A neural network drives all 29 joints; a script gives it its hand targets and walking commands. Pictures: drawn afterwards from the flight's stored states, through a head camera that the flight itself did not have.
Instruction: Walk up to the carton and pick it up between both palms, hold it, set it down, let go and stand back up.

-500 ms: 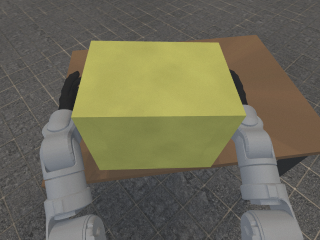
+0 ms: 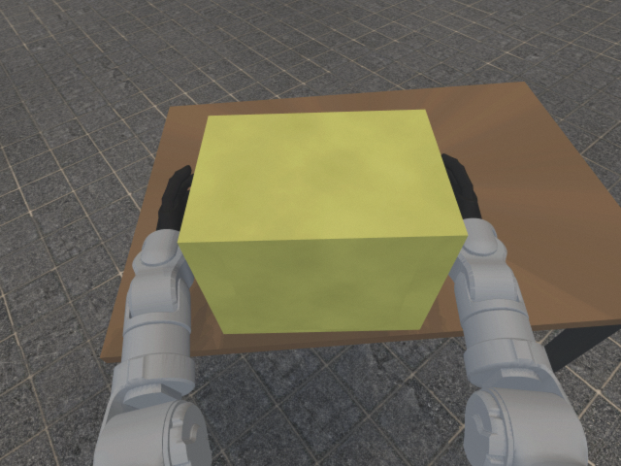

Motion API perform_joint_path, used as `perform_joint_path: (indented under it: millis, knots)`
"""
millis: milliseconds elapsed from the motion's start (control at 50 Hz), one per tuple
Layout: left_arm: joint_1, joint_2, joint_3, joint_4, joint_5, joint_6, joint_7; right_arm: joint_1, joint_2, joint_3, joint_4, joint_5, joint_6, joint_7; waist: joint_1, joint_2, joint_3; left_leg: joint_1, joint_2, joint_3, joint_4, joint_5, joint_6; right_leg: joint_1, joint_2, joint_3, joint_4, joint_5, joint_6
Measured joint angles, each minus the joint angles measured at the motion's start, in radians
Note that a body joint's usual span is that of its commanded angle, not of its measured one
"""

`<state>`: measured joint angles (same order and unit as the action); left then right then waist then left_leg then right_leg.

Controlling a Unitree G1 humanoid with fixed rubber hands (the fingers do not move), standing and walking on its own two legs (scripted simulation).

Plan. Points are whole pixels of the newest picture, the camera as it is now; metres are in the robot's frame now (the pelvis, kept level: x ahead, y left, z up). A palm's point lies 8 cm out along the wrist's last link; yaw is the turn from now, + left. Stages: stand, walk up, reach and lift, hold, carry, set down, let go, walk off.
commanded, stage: set down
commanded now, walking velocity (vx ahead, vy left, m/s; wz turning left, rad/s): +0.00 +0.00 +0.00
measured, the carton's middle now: (319, 227) +0.40 +0.00 +0.08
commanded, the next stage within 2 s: none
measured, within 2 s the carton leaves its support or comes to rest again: rests again in 0.78 s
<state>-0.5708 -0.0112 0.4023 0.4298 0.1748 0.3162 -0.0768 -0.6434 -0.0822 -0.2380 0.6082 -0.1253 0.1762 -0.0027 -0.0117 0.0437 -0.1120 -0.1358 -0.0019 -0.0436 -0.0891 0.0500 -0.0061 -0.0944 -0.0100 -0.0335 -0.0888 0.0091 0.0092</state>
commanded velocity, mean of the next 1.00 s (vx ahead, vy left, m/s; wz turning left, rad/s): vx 0.00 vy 0.00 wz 0.00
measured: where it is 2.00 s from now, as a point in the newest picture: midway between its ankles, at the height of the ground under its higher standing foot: outside the picture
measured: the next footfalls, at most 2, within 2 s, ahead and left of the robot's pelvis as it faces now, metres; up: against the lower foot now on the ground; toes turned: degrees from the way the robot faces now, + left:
none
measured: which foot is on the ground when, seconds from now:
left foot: down 0.00-1.00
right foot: down 0.00-1.00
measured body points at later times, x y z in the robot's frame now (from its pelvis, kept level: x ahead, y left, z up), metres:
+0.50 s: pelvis +0.01 +0.00 +0.00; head +0.07 -0.02 +0.44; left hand +0.42 +0.18 +0.07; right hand +0.43 -0.18 +0.07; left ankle -0.02 +0.12 -0.75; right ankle -0.04 -0.12 -0.75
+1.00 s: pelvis +0.01 +0.00 +0.00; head +0.07 -0.02 +0.44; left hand +0.42 +0.18 +0.04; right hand +0.43 -0.18 +0.05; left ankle -0.02 +0.12 -0.75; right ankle -0.04 -0.12 -0.75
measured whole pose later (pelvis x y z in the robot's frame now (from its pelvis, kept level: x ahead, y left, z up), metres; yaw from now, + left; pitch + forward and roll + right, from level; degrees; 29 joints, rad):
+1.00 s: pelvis +0.01 +0.00 +0.00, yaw +0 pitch +19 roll +0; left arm -0.59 0.04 0.35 0.77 0.10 0.00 -0.02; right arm -0.65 -0.09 -0.26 0.81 -0.11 -0.03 -0.02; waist 0.02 0.04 -0.22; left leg -0.30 0.00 -0.04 -0.09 0.06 -0.01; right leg -0.26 -0.01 -0.03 -0.09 0.02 0.01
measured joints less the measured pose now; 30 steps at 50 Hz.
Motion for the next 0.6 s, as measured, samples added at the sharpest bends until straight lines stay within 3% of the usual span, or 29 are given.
perform_joint_path:
  millis: [280,600]
  knots:
    - [-0.053,0.026,0.017,0.163,0.004,-0.095,0.001,-0.043,0.02,-0.066,0.087,-0.057,-0.041,0.005,0.015,-0.003,-0.037,-0.051,0.007,-0.005,0.0,0.004,-0.006,-0.049,0.007,-0.005,-0.001,0.002,-0.007]
    - [-0.022,0.03,-0.007,0.215,-0.029,-0.196,0.018,-0.013,0.02,-0.06,0.113,-0.044,-0.118,0.0,0.021,-0.001,-0.071,-0.114,0.004,-0.004,0.0,0.002,-0.004,-0.113,0.004,-0.004,0.0,0.001,-0.006]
